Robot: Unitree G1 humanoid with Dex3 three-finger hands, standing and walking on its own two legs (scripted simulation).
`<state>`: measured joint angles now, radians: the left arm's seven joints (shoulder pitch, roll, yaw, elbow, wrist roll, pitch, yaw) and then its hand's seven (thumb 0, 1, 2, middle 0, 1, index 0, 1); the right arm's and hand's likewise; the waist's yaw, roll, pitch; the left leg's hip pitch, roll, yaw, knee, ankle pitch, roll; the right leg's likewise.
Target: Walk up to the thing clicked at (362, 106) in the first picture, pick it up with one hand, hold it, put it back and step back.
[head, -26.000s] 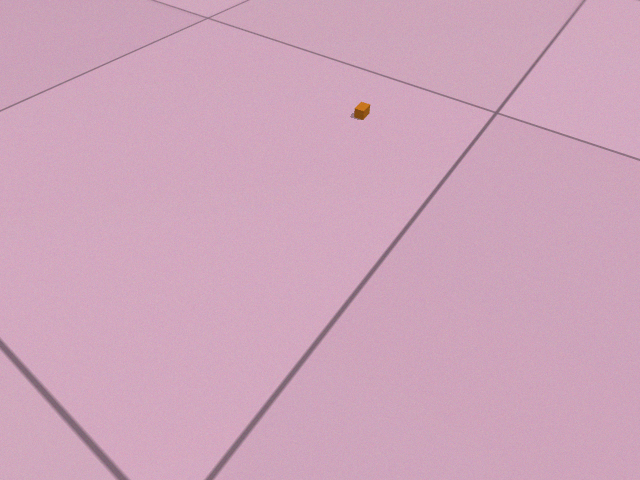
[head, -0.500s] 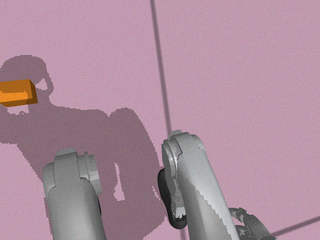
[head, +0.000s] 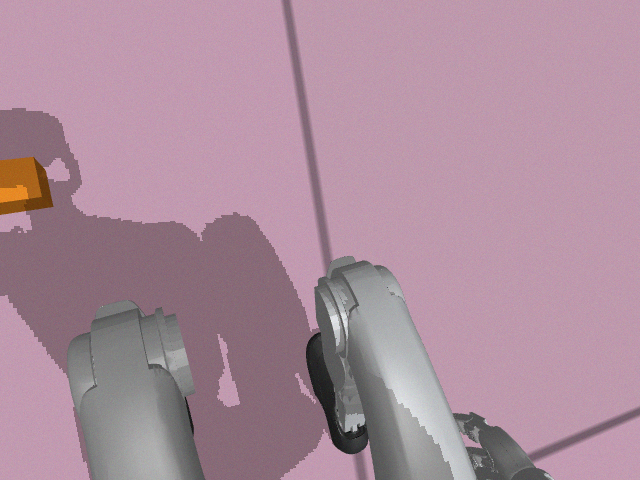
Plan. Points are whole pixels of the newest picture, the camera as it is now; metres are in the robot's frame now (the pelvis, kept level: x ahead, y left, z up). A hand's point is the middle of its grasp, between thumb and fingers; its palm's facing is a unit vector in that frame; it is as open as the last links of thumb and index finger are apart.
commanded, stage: rise first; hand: left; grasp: from above
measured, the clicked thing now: (9, 187) +0.49 +0.34 -0.29
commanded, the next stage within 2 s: approach in 0.56 s
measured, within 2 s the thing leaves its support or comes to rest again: neither
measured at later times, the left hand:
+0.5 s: hand out of the picture +0.44 +0.38 -0.17, palm faces -0.43 -0.11 -0.89, open 13.2 cm
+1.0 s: hand out of the picture +0.48 +0.33 -0.17, palm faces -0.40 -0.08 -0.91, open 13.1 cm
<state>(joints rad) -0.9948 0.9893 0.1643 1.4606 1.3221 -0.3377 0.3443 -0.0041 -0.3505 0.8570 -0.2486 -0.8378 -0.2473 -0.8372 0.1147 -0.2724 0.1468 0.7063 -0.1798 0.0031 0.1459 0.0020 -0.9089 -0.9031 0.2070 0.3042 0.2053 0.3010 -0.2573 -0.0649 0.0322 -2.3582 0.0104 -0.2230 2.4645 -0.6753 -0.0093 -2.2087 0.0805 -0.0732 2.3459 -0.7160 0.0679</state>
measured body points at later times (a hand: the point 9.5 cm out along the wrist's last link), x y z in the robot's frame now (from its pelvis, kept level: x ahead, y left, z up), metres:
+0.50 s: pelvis +0.00 +0.00 +0.00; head +0.24 +0.12 +0.36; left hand +0.46 +0.38 -0.12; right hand +0.07 -0.26 -0.08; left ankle +0.07 +0.13 -0.29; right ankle +0.10 -0.14 -0.28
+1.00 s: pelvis +0.00 +0.00 +0.00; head +0.24 +0.12 +0.36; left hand +0.50 +0.33 -0.12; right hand +0.06 -0.27 -0.07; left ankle +0.07 +0.13 -0.29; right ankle +0.10 -0.14 -0.28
